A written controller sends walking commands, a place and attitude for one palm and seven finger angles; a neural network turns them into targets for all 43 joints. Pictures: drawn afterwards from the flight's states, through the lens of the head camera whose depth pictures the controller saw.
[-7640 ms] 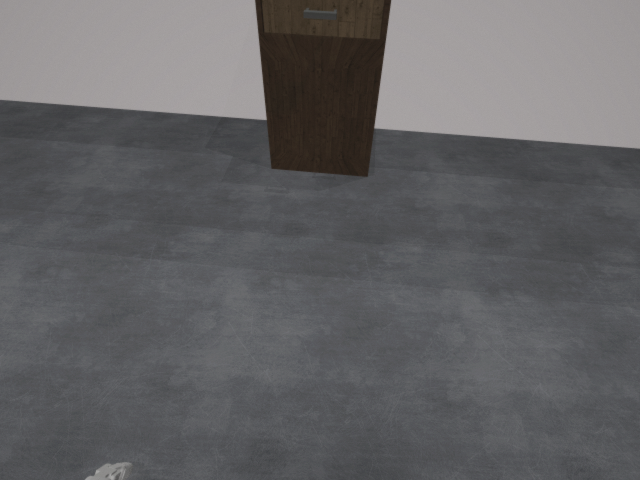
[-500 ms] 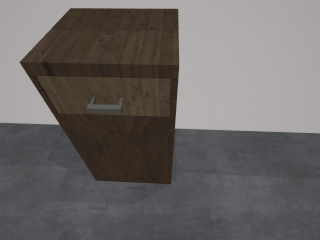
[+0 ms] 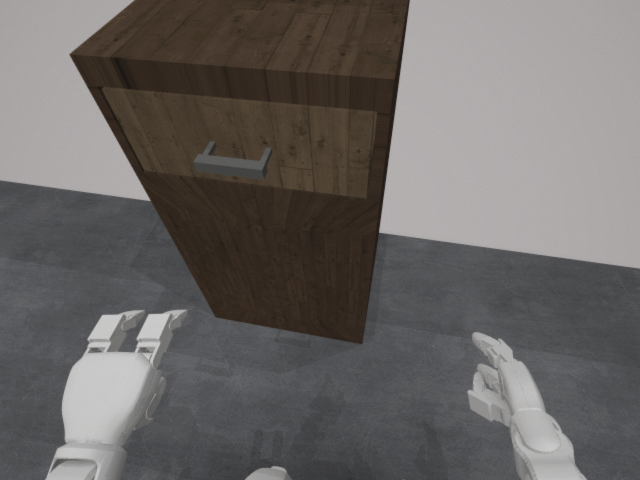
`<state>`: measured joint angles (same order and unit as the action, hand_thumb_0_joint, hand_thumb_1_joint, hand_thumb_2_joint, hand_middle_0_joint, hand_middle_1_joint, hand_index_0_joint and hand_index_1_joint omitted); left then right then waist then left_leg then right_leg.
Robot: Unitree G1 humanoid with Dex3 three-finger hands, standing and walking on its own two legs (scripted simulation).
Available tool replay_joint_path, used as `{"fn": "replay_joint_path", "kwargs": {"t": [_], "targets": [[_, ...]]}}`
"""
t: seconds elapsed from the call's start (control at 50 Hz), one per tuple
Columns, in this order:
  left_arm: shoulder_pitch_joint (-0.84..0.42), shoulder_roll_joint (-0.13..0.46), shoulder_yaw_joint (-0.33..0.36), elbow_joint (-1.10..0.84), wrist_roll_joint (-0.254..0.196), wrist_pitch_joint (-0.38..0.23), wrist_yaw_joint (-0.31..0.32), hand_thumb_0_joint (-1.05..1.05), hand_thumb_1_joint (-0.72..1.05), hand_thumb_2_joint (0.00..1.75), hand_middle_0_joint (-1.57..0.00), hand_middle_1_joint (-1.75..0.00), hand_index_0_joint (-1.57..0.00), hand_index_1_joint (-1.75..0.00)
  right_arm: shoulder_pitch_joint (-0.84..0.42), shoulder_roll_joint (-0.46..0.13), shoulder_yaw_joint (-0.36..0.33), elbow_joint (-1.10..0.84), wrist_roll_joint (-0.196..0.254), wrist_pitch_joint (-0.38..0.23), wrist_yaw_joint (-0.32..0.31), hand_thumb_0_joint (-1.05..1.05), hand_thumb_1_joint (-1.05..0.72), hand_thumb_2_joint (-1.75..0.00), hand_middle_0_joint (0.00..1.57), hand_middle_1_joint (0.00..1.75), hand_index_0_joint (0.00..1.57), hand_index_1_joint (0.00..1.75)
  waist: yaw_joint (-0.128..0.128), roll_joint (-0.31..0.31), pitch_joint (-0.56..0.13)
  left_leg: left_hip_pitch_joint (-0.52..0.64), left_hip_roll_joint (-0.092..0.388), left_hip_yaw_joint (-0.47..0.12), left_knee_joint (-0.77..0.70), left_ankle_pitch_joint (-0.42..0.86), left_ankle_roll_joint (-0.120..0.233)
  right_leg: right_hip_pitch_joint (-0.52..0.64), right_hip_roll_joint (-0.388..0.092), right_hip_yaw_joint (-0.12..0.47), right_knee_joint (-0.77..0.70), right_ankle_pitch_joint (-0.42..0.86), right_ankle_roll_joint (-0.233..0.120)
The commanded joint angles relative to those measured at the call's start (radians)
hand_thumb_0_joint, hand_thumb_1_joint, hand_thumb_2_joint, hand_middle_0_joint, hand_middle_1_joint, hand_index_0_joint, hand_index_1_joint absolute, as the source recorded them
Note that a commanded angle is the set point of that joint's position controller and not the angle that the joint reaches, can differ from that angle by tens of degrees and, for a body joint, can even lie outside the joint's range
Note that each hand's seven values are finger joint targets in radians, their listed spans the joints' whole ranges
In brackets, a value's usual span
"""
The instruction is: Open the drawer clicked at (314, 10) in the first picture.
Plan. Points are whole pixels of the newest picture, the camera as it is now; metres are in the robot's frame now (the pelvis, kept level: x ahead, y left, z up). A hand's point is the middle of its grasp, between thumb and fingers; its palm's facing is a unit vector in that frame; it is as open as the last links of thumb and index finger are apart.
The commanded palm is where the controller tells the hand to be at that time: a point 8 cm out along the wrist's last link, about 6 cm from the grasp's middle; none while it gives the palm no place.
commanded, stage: raise the hand with hooked fingers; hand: left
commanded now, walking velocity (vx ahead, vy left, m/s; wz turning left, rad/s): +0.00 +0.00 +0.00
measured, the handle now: (235, 158) +0.57 +0.27 +0.04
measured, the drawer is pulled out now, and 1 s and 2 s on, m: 0.00 0.00 0.00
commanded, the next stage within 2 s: move the hooked fingers above the handle in 1.30 s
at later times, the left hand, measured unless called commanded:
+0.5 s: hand (139, 290) +0.27 +0.27 +0.09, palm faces +0.13 -0.07 -0.99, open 12.5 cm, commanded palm +0.25 +0.26 +0.15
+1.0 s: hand (125, 216) +0.33 +0.28 +0.16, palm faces +0.03 -0.05 -1.00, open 13.8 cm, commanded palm +0.29 +0.28 +0.21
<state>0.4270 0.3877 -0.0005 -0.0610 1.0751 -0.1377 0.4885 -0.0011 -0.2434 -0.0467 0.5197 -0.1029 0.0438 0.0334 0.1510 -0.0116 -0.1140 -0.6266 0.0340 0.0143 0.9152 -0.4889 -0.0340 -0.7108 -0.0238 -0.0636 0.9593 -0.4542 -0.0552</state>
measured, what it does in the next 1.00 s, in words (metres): rises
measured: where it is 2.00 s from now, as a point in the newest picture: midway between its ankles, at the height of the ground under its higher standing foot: outside the picture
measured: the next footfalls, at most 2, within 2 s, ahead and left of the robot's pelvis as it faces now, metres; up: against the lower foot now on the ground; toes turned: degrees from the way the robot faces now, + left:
none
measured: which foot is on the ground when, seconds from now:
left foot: down 0.00-1.00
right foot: down 0.00-1.00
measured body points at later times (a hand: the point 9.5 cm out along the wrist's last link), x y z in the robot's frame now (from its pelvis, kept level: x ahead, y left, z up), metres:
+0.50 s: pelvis +0.01 +0.03 +0.03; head +0.04 +0.00 +0.48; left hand +0.26 +0.27 +0.14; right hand +0.17 -0.23 -0.08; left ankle -0.02 +0.15 -0.69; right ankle +0.01 -0.08 -0.69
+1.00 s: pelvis +0.01 +0.04 +0.05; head +0.03 +0.01 +0.50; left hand +0.32 +0.28 +0.21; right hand +0.21 -0.16 -0.06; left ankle -0.02 +0.15 -0.69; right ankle +0.01 -0.08 -0.69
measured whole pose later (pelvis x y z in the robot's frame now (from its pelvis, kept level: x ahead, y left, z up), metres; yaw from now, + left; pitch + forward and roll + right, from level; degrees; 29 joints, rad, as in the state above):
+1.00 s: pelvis +0.01 +0.04 +0.05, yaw -1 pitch +1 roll +0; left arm -0.15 0.50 -0.06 0.05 0.93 0.04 -0.01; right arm 0.12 -0.23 0.02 0.62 -0.01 0.12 -0.01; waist 0.10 0.08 0.00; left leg -0.18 -0.01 0.02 0.45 -0.29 0.01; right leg -0.25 -0.04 -0.04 0.46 -0.23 0.01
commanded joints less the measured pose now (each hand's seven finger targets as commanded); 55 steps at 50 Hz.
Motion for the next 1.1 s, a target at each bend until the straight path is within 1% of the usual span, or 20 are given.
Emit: {"fn": "replay_joint_path", "kwargs": {"t": [0.0, 0.04, 0.06, 0.12, 0.18, 0.22, 0.26, 0.32, 0.4, 0.46, 0.54, 0.62, 0.64, 0.7, 0.84, 0.88, 0.94, 0.98, 1.04, 1.08], "targets": [[-0.243, 0.143, 0.076, -0.200, -0.020, 0.033, 0.021, 0.00, 0.18, 0.59, -0.25, -0.76, -0.25, -0.76, -0.005, -0.082, -0.018, -0.122, 0.009, -0.016, -0.006, 0.00, -0.90, -0.90, 0.20, 0.30, 0.20, 0.30, -0.128, 0.005, -0.210, 0.133, -0.095, 0.001, -0.058, 0.288, 0.068, 0.144, 0.018, 0.180, -0.234, 0.301, 0.010], [-0.132, 0.134, 0.082, -0.112, -0.045, 0.150, -0.031, 0.00, 0.13, 0.57, -0.25, -0.80, -0.25, -0.80, -0.024, -0.081, -0.010, -0.133, 0.035, 0.007, -0.012, 0.00, -0.90, -0.90, 0.20, 0.30, 0.20, 0.30, -0.087, -0.029, -0.219, 0.101, -0.088, 0.013, -0.129, 0.324, 0.065, 0.300, 0.024, 0.149, -0.249, 0.409, 0.015], [-0.103, 0.121, 0.062, -0.099, -0.064, 0.199, -0.070, 0.00, 0.11, 0.56, -0.26, -0.81, -0.26, -0.81, -0.019, -0.074, -0.003, -0.133, 0.056, 0.015, -0.018, 0.00, -0.90, -0.90, 0.20, 0.30, 0.20, 0.30, -0.073, -0.076, -0.226, 0.091, -0.088, 0.022, -0.166, 0.337, 0.059, 0.384, 0.018, 0.152, -0.265, 0.458, 0.024], [-0.087, 0.166, 0.072, -0.137, -0.109, 0.260, -0.171, 0.00, 0.04, 0.53, -0.26, -0.86, -0.26, -0.86, -0.047, -0.077, 0.024, -0.141, 0.079, 0.014, -0.041, 0.00, -0.90, -0.90, 0.20, 0.30, 0.20, 0.30, -0.047, -0.149, -0.197, 0.097, -0.080, 0.034, -0.244, 0.338, 0.059, 0.515, 0.003, 0.163, -0.296, 0.517, 0.043], [-0.063, 0.189, 0.103, -0.161, -0.116, 0.228, -0.219, 0.00, -0.03, 0.50, -0.27, -0.90, -0.27, -0.90, -0.033, -0.076, 0.035, -0.125, 0.076, 0.000, -0.051, 0.00, -0.90, -0.90, 0.20, 0.30, 0.20, 0.30, -0.037, -0.127, -0.141, 0.128, -0.070, 0.030, -0.295, 0.342, 0.060, 0.528, 0.001, 0.144, -0.318, 0.502, 0.039], [-0.142, 0.197, 0.110, -0.204, -0.105, 0.186, -0.220, 0.00, -0.08, 0.48, -0.27, -0.93, -0.27, -0.93, -0.017, -0.082, 0.027, -0.115, 0.067, -0.007, -0.056, 0.00, -0.90, -0.90, 0.20, 0.30, 0.20, 0.30, -0.049, -0.105, -0.111, 0.150, -0.068, 0.025, -0.313, 0.326, 0.064, 0.501, -0.002, 0.133, -0.347, 0.437, 0.038], [-0.233, 0.229, 0.147, -0.267, -0.088, 0.134, -0.188, 0.00, -0.13, 0.46, -0.27, -0.96, -0.27, -0.96, -0.007, -0.084, 0.013, -0.110, 0.055, -0.020, -0.061, 0.00, -0.90, -0.90, 0.20, 0.30, 0.20, 0.30, -0.052, -0.045, -0.145, 0.189, -0.071, 0.022, -0.315, 0.335, 0.066, 0.496, -0.003, 0.140, -0.361, 0.395, 0.034], [-0.307, 0.212, 0.145, -0.274, -0.079, 0.070, -0.134, 0.00, -0.20, 0.43, -0.28, -1.00, -0.28, -1.00, 0.028, -0.082, -0.007, -0.086, 0.049, -0.038, -0.060, 0.00, -0.90, -0.90, 0.20, 0.30, 0.20, 0.30, -0.070, 0.055, -0.178, 0.271, -0.077, 0.014, -0.308, 0.370, 0.060, 0.430, 0.006, 0.104, -0.353, 0.369, 0.019], [-0.404, 0.203, 0.122, -0.230, -0.076, 0.081, -0.095, 0.00, -0.29, 0.39, -0.29, -1.07, -0.29, -1.07, 0.038, -0.094, -0.027, -0.061, 0.056, -0.042, -0.054, 0.00, -0.90, -0.90, 0.20, 0.30, 0.20, 0.30, -0.089, 0.104, -0.184, 0.325, -0.068, 0.011, -0.312, 0.402, 0.054, 0.373, 0.016, 0.064, -0.353, 0.347, 0.010], [-0.457, 0.199, 0.092, -0.181, -0.079, 0.143, -0.123, 0.00, -0.36, 0.36, -0.29, -1.11, -0.29, -1.11, 0.019, -0.102, -0.030, -0.057, 0.072, -0.030, -0.051, 0.00, -0.90, -0.90, 0.20, 0.30, 0.20, 0.30, -0.083, 0.071, -0.181, 0.328, -0.059, 0.006, -0.344, 0.445, 0.051, 0.410, 0.020, 0.040, -0.353, 0.377, 0.011], [-0.526, 0.204, 0.049, -0.142, -0.099, 0.227, -0.216, 0.00, -0.45, 0.32, -0.30, -1.17, -0.30, -1.17, -0.008, -0.108, -0.018, -0.068, 0.096, -0.011, -0.054, 0.00, -0.90, -0.90, 0.20, 0.30, 0.20, 0.30, -0.071, 0.040, -0.144, 0.350, -0.050, -0.004, -0.405, 0.493, 0.048, 0.471, 0.023, 0.028, -0.383, 0.396, 0.012], [-0.603, 0.239, 0.039, -0.127, -0.100, 0.262, -0.314, 0.00, -0.50, 0.30, -0.30, -1.20, -0.30, -1.20, -0.012, -0.104, 0.003, -0.073, 0.099, 0.013, -0.060, 0.00, -0.90, -0.90, 0.20, 0.30, 0.20, 0.30, -0.063, 0.003, -0.116, 0.383, -0.047, -0.002, -0.451, 0.518, 0.051, 0.528, 0.025, 0.025, -0.422, 0.410, 0.016], [-0.625, 0.263, 0.059, -0.122, -0.100, 0.263, -0.333, 0.00, -0.50, 0.30, -0.30, -1.20, -0.30, -1.20, -0.015, -0.106, 0.008, -0.075, 0.101, 0.020, -0.061, 0.00, -0.90, -0.90, 0.20, 0.30, 0.20, 0.30, -0.063, 0.016, -0.110, 0.388, -0.045, 0.003, -0.461, 0.519, 0.050, 0.542, 0.026, 0.027, -0.434, 0.410, 0.015], [-0.710, 0.270, 0.049, -0.110, -0.097, 0.246, -0.378, 0.00, -0.50, 0.30, -0.30, -1.20, -0.30, -1.20, -0.009, -0.099, 0.021, -0.069, 0.100, 0.032, -0.060, 0.00, -0.90, -0.90, 0.20, 0.30, 0.20, 0.30, -0.067, 0.032, -0.087, 0.409, -0.045, 0.001, -0.484, 0.532, 0.048, 0.556, 0.029, 0.023, -0.457, 0.417, 0.012], [-0.864, 0.299, 0.054, -0.094, -0.128, 0.191, -0.445, 0.00, -0.50, 0.30, -0.30, -1.20, -0.30, -1.20, 0.008, -0.099, 0.027, -0.058, 0.101, 0.033, -0.063, 0.00, -0.90, -0.90, 0.20, 0.30, 0.20, 0.30, -0.080, 0.081, -0.118, 0.464, -0.050, -0.004, -0.506, 0.557, 0.047, 0.593, 0.035, 0.022, -0.501, 0.438, 0.012], [-0.905, 0.314, 0.058, -0.091, -0.133, 0.173, -0.457, 0.00, -0.50, 0.30, -0.30, -1.20, -0.30, -1.20, 0.016, -0.101, 0.024, -0.046, 0.102, 0.031, -0.062, 0.00, -0.90, -0.90, 0.20, 0.30, 0.20, 0.30, -0.083, 0.069, -0.121, 0.469, -0.050, -0.005, -0.512, 0.572, 0.046, 0.600, 0.033, 0.021, -0.510, 0.449, 0.011], [-0.818, 0.306, 0.075, -0.074, -0.143, 0.155, -0.472, 0.00, -0.50, 0.30, -0.30, -1.20, -0.30, -1.20, 0.023, -0.106, 0.017, -0.052, 0.101, 0.028, -0.055, 0.00, -0.90, -0.90, 0.20, 0.30, 0.20, 0.30, -0.064, 0.065, -0.157, 0.474, -0.052, -0.004, -0.508, 0.632, 0.046, 0.632, 0.036, 0.023, -0.510, 0.496, 0.011], [-0.779, 0.291, 0.069, -0.066, -0.158, 0.144, -0.482, 0.00, -0.50, 0.30, -0.30, -1.20, -0.30, -1.20, 0.033, -0.109, 0.013, -0.050, 0.101, 0.033, -0.049, 0.00, -0.90, -0.90, 0.20, 0.30, 0.20, 0.30, -0.061, 0.035, -0.141, 0.460, -0.052, 0.003, -0.511, 0.639, 0.047, 0.636, 0.031, 0.020, -0.512, 0.517, 0.015], [-0.765, 0.293, 0.084, -0.073, -0.167, 0.127, -0.483, 0.00, -0.50, 0.30, -0.30, -1.20, -0.30, -1.20, 0.027, -0.118, 0.009, -0.055, 0.104, 0.034, -0.043, 0.00, -0.90, -0.90, 0.20, 0.30, 0.20, 0.30, -0.060, 0.020, -0.118, 0.433, -0.051, 0.008, -0.519, 0.616, 0.047, 0.631, 0.033, 0.020, -0.516, 0.509, 0.015], [-0.783, 0.317, 0.105, -0.110, -0.160, 0.106, -0.463, 0.00, -0.50, 0.30, -0.30, -1.20, -0.30, -1.20, 0.033, -0.118, 0.005, -0.056, 0.101, 0.031, -0.042, 0.00, -0.90, -0.90, 0.20, 0.30, 0.20, 0.30, -0.052, 0.028, -0.150, 0.443, -0.055, 0.005, -0.517, 0.616, 0.049, 0.638, 0.029, 0.024, -0.512, 0.509, 0.015]]}}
